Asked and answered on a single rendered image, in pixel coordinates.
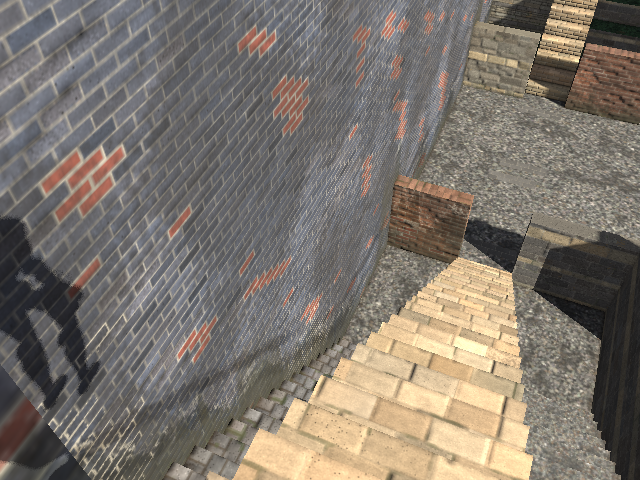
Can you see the stairs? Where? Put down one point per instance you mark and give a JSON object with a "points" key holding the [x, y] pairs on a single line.
{"points": [[560, 48], [434, 395]]}

